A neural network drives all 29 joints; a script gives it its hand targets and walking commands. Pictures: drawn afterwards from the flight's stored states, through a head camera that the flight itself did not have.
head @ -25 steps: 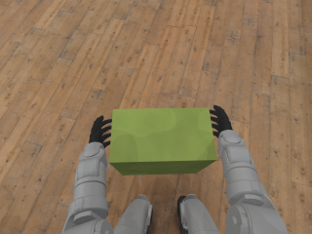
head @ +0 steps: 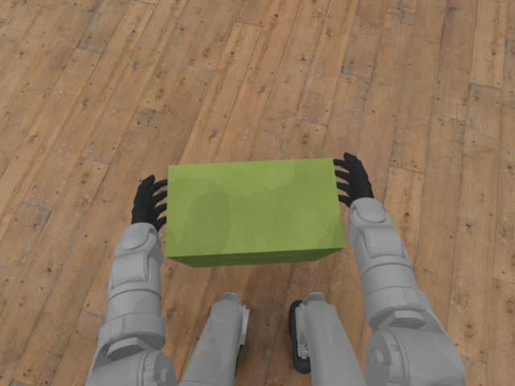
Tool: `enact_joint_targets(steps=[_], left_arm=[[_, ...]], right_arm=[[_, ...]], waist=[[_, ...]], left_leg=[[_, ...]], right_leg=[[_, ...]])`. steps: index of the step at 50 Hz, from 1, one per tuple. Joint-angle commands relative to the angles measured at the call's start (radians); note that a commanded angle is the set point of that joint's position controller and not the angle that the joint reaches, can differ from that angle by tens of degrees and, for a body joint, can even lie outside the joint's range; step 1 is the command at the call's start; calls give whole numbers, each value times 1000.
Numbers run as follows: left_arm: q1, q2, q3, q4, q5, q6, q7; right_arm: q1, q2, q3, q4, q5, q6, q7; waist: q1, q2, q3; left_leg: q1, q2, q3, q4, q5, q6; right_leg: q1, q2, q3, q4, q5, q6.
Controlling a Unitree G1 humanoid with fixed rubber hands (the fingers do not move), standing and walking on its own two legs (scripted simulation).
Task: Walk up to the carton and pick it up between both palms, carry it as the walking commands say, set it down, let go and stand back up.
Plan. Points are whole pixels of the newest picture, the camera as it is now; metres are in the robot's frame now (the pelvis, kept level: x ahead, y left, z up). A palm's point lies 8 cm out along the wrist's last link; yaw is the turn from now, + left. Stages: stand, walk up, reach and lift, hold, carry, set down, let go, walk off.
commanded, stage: set down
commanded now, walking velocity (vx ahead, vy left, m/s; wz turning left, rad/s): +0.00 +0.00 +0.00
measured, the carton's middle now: (253, 221) +0.37 +0.06 -0.16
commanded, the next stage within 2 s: none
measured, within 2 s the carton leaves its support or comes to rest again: rests again in 1.96 s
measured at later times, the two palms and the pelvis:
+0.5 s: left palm (158, 224) +0.35 +0.24 -0.17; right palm (337, 202) +0.42 -0.10 -0.17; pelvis -0.03 +0.00 -0.09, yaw +0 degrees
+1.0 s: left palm (170, 224) +0.37 +0.25 -0.26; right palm (324, 203) +0.44 -0.10 -0.26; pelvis -0.05 +0.01 -0.16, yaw +0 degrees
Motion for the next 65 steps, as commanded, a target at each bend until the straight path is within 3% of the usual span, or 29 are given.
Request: enact_joint_targets(steps=[1, 3, 4, 7, 8, 10, 11, 12, 16, 21, 22, 24, 29, 31, 33, 34, 37, 40, 43, 45, 48, 51, 52, 58, 60, 62, 63, 64, 65], left_arm=[[-707, -732, -591, -65, -167, -45, -284], [-719, -716, -562, -73, -166, -39, -286], [-775, -697, -571, -111, -178, -43, -285], [-773, -732, -583, -55, -195, -27, -290], [-788, -712, -559, -75, -194, -28, -290], [-835, -687, -545, -60, -196, -25, -290], [-839, -694, -525, -30, -173, -22, -284], [-820, -706, -533, -21, -187, -22, -283], [-898, -719, -556, -35, -203, -17, -272], [-957, -705, -540, -21, -200, -8, -258], [-996, -730, -576, -54, -229, -11, -255], [-1001, -713, -549, -61, -211, -11, -239], [-998, -731, -568, -41, -232, -12, -229], [-1028, -714, -560, -58, -222, -12, -224], [-1038, -734, -569, -69, -233, -16, -222], [-1007, -722, -570, -73, -231, -18, -220], [-1093, -712, -606, -146, -253, -26, -209], [-1095, -688, -595, -116, -250, -33, -202], [-1052, -702, -568, -50, -232, -25, -197], [-1062, -675, -549, -46, -219, -31, -199], [-1149, -659, -583, -93, -253, -36, -196], [-1170, -681, -619, -128, -287, -37, -202], [-1192, -649, -607, -149, -292, -43, -200], [-1182, -635, -597, -70, -268, -28, -188], [-1186, -660, -597, -52, -270, -24, -191], [-1238, -586, -592, -124, -281, -44, -193], [-1200, -613, -605, -82, -273, -36, -191], [-1202, -596, -594, -87, -280, -43, -190], [-1209, -631, -617, -109, -301, -44, -196]], right_arm=[[-544, 953, 571, -103, 144, -45, 192], [-599, 962, 590, -93, 160, -39, 181], [-546, 974, 563, -61, 131, -29, 177], [-592, 953, 557, -75, 151, -26, 170], [-698, 959, 604, -155, 178, -36, 164], [-644, 957, 549, -36, 142, -15, 164], [-670, 936, 546, -10, 146, -20, 166], [-696, 945, 550, -51, 146, -22, 164], [-740, 917, 528, -27, 168, -22, 165], [-786, 930, 493, 40, 165, -17, 167], [-782, 912, 495, 23, 167, -19, 167], [-823, 909, 490, 25, 181, -23, 172], [-820, 914, 464, 59, 174, -22, 167], [-837, 912, 468, 67, 185, -25, 173], [-898, 895, 483, -9, 195, -35, 172], [-911, 898, 512, -23, 218, -39, 173], [-876, 881, 475, 16, 199, -32, 168], [-909, 887, 492, 41, 210, -32, 170], [-980, 855, 512, -6, 234, -44, 165], [-961, 872, 498, 52, 224, -37, 164], [-928, 857, 442, 103, 204, -32, 155], [-981, 839, 473, 11, 230, -48, 143], [-1015, 848, 503, 10, 235, -42, 145], [-996, 796, 458, 81, 224, -38, 146], [-1040, 797, 448, 84, 228, -45, 146], [-1052, 822, 480, 60, 248, -43, 143], [-1083, 790, 479, 35, 265, -53, 145], [-1063, 816, 491, 52, 257, -48, 146], [-1101, 805, 501, 2, 268, -60, 146]], waist=[[24, -5, -872], [77, -20, -909], [39, -30, -920], [24, -14, -905], [82, -39, -983], [45, -66, -891], [89, -16, -851], [61, -61, -913], [46, -15, -941], [60, -10, -925], [16, 4, -953], [71, 14, -964], [16, -13, -1006], [58, -2, -987], [46, -15, -1048], [87, -5, -1112], [24, 20, -1126], [60, -41, -1081], [113, 9, -1060], [104, -35, -1023], [23, -19, -1054], [23, 32, -1152], [63, -36, -1154], [39, 35, -1030], [27, 27, -1030], [68, -38, -1130], [63, 33, -1122], [62, -44, -1128], [45, -28, -1192]], left_leg=[[111, -56, 53, -61, 260, 7], [74, -59, 71, -40, 237, 8], [91, -61, 54, -36, 222, 10], [66, -64, 67, -5, 212, 10], [65, -63, 70, 20, 214, 15], [-5, -64, 68, 29, 163, 15], [-20, -61, 77, 35, 140, 10], [5, -66, 62, 39, 163, 16], [7, -60, 71, 81, 178, 1], [-32, -65, 76, 119, 139, 1], [-13, -65, 73, 118, 129, -7], [-2, -67, 77, 144, 158, -11], [-32, -68, 77, 187, 178, -12], [-48, -66, 78, 201, 202, -13], [-20, -69, 76, 225, 229, -13], [-7, -71, 86, 241, 265, -14], [-4, -70, 76, 265, 275, -22], [-63, -71, 79, 295, 275, -17], [-76, -71, 83, 301, 253, -17], [-155, -65, 85, 323, 229, -8], [-150, -62, 80, 338, 209, -15], [-98, -67, 95, 372, 254, -26], [-153, -70, 95, 391, 258, -20], [-173, -58, 88, 400, 210, -24], [-186, -59, 76, 417, 212, -20], [-241, -57, 101, 448, 218, -13], [-198, -55, 103, 442, 231, -21], [-213, -57, 85, 452, 254, -11], [-179, -60, 83, 468, 297, -13]], right_leg=[[704, 37, 52, 6, 305, 2], [717, 41, 41, 46, 281, 13], [660, 46, 29, 55, 252, 6], [635, 54, 20, 77, 224, 8], [649, 53, 26, 102, 206, 14], [595, 53, 16, 107, 170, 14], [543, 53, 25, 117, 122, 5], [529, 59, -10, 147, 143, 11], [469, 65, -17, 185, 134, 5], [364, 74, -23, 225, 66, -1], [354, 75, -39, 236, 68, -7], [299, 77, -33, 261, 52, -9], [268, 86, -54, 303, 85, -1], [215, 86, -47, 333, 92, -6], [214, 89, -58, 351, 93, -2], [214, 87, -56, 359, 114, -2], [168, 92, -66, 388, 119, -4], [122, 92, -70, 414, 105, 3], [93, 88, -64, 438, 75, -3], [79, 85, -62, 456, 89, 1], [52, 85, -75, 464, 78, -3], [64, 87, -76, 499, 97, -7], [97, 86, -70, 514, 114, -3], [-64, 78, -88, 552, 41, -3], [-83, 75, -91, 568, 38, -6], [25, 72, -80, 594, 104, 0], [-26, 74, -88, 605, 89, 2], [-16, 78, -100, 618, 110, 10], [0, 75, -102, 634, 138, 9]])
